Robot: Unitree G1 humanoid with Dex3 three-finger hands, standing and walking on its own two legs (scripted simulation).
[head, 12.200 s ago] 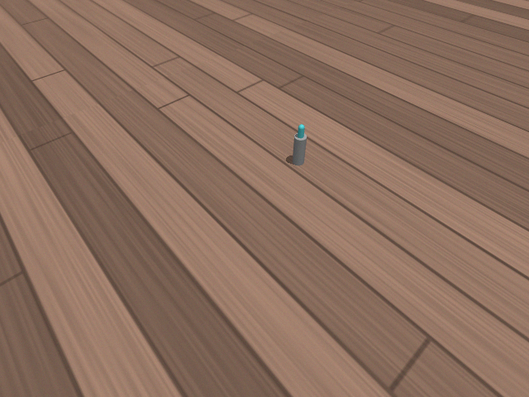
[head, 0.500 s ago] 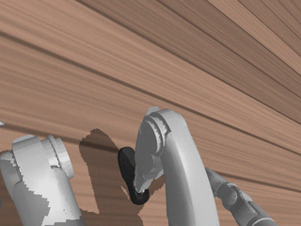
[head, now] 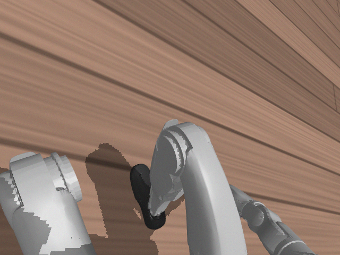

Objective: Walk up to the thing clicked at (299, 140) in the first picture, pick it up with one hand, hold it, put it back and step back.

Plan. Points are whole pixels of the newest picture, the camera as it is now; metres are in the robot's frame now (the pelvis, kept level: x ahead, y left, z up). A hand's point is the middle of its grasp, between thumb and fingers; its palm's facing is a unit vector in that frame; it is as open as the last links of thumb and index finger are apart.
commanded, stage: close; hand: left
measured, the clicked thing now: out of the picture +0.48 +0.31 -0.16
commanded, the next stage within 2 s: settle in 0.34 s
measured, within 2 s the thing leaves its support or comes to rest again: leaves its support in 0.70 s
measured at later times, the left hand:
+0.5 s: hand out of the picture +0.46 +0.30 -0.15, palm faces +0.39 -0.92 -0.02, open 9.7 cm
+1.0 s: hand out of the picture +0.44 +0.32 -0.07, palm faces +0.38 -0.93 -0.04, open 10.2 cm
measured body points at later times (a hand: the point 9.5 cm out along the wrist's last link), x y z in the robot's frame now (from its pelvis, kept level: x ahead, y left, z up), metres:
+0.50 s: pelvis +0.00 +0.00 +0.00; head +0.24 +0.17 +0.34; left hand +0.44 +0.35 -0.15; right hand +0.15 -0.26 -0.04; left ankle +0.08 +0.12 -0.25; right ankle +0.15 -0.12 -0.25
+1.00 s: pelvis +0.00 +0.00 +0.02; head +0.21 +0.16 +0.39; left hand +0.42 +0.37 -0.07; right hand +0.16 -0.26 -0.04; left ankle +0.08 +0.12 -0.25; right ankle +0.15 -0.12 -0.25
